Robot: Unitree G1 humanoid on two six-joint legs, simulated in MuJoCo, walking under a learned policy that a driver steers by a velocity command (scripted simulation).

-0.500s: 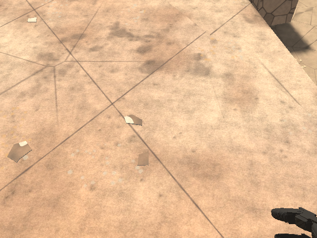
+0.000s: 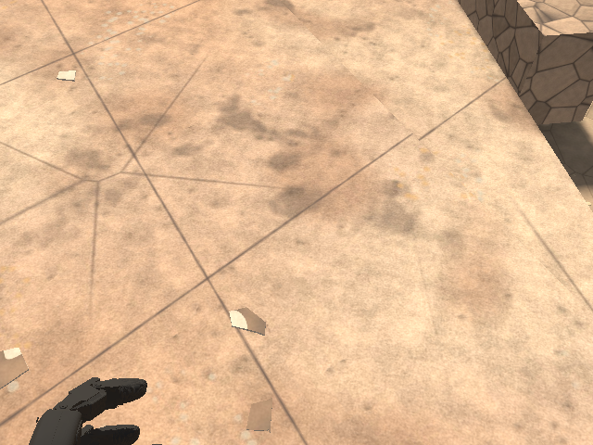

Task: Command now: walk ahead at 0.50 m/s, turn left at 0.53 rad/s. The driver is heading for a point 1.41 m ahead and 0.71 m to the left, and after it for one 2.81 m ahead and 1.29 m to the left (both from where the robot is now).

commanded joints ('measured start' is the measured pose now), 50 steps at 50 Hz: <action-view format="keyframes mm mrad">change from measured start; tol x32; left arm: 1 177 184 76 -33 8 -27 12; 50 36 139 60 -2 22 98 44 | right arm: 1 -55 -91 -17 -81 -10 -9 0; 50 -146 -189 -79 -205 -16 84 -18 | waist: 1 171 117 -154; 3 169 -296 -357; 8 117 -79 14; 22 77 -54 -84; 25 103 351 -341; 50 70 -103 -44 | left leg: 1 -144 166 -159 193 301 65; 3 -639 44 49 732 -231 -32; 5 -720 135 70 843 -73 -52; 23 -125 73 273 29 378 32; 25 304 518 -428 11 989 366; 29 -34 333 -166 -81 480 202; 44 -218 200 -273 -26 213 102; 50 -547 42 77 764 -72 -125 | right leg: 1 422 -91 45 -31 -52 -95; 3 866 -445 670 -110 -368 -303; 11 332 -255 6 -207 400 -235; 22 410 -245 -212 59 448 -147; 23 361 -189 -245 231 400 -108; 25 -155 64 -153 831 -715 26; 26 -164 14 0 899 -653 23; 50 300 -274 172 -133 20 -217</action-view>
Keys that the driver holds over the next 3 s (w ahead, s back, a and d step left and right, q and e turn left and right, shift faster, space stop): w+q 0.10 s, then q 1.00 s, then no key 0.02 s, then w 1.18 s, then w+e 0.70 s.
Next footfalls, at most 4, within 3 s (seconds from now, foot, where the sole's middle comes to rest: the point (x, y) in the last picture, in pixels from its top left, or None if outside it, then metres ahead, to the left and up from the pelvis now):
0.02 right None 0.17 -0.13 -0.77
0.48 left None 0.32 0.15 -0.77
0.90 right None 0.39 -0.07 -0.77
1.30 left None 0.20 0.12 -0.77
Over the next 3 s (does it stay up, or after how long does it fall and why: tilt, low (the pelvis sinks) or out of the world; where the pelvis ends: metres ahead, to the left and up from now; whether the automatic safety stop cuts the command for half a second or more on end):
stays up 0.92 0.61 0.00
